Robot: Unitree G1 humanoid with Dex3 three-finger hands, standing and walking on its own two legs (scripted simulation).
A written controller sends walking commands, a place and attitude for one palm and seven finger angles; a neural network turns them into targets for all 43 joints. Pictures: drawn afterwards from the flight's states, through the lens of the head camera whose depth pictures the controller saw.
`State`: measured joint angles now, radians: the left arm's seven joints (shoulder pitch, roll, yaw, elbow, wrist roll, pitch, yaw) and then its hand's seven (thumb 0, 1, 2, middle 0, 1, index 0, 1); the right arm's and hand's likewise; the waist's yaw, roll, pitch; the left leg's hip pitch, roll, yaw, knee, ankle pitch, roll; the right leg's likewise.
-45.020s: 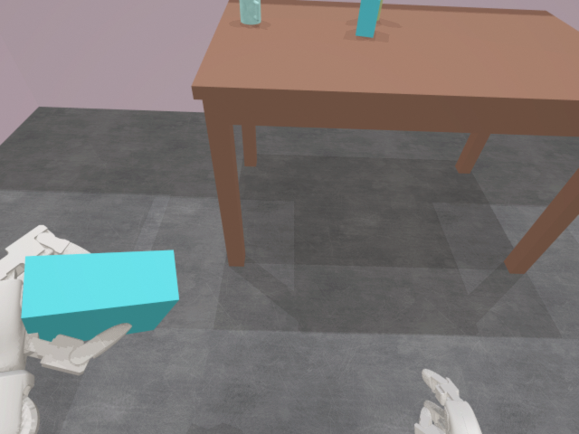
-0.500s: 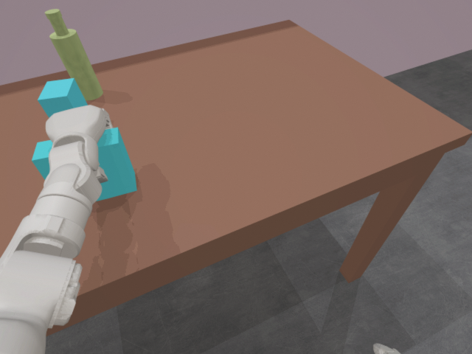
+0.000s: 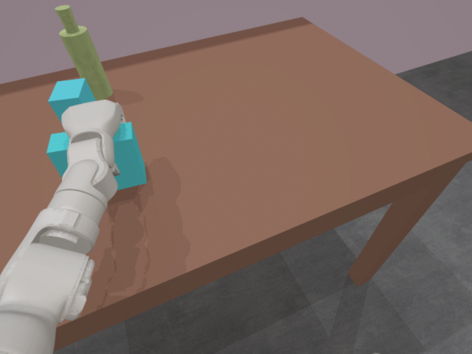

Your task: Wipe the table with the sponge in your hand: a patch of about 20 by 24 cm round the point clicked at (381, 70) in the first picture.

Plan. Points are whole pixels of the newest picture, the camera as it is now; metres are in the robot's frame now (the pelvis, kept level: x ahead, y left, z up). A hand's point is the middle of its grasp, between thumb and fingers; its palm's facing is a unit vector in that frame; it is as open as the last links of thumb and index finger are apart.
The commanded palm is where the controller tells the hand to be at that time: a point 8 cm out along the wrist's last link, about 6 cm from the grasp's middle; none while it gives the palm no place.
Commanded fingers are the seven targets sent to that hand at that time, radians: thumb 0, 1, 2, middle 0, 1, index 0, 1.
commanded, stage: wipe back along the third lane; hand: left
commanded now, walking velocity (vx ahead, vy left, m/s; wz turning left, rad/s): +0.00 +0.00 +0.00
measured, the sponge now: (106, 169) +0.43 +0.28 +0.08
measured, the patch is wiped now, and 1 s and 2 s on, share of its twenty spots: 1.00 1.00 1.00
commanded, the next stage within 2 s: slide back across to the middle lane in 1.44 s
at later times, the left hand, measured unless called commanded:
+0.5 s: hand (109, 161) +0.39 +0.24 +0.14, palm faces +0.08 -0.04 -1.00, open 9.8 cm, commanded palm +0.34 +0.21 +0.16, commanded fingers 0.00 0.10 1.30 -1.20 -1.60 -1.20 -1.60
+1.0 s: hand (122, 185) +0.34 +0.20 +0.14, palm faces +0.12 -0.06 -0.99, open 9.7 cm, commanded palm +0.29 +0.19 +0.16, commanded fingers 0.00 0.10 1.30 -1.20 -1.60 -1.20 -1.60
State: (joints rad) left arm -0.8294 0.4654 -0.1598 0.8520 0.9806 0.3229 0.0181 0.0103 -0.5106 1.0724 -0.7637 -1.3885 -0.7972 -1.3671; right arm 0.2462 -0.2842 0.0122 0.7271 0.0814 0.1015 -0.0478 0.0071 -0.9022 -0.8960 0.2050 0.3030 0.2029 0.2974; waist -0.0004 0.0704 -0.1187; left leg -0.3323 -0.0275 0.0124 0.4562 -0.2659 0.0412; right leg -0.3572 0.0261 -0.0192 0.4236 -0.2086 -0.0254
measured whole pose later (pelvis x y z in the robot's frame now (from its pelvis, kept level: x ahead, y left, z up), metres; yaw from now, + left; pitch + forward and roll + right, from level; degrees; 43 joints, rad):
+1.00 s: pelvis +0.00 -0.02 +0.00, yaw +0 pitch +0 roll +0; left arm -0.38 0.37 -0.29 0.16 0.97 0.67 -0.03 0.02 -0.46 1.07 -0.69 -1.47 -0.73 -1.44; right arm 0.04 -0.28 0.07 0.63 0.11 0.16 0.01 0.01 -0.90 -0.90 0.20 0.30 0.20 0.30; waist 0.07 0.11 -0.09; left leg -0.19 -0.02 0.00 0.48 -0.30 0.01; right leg -0.23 0.04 -0.03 0.50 -0.27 -0.05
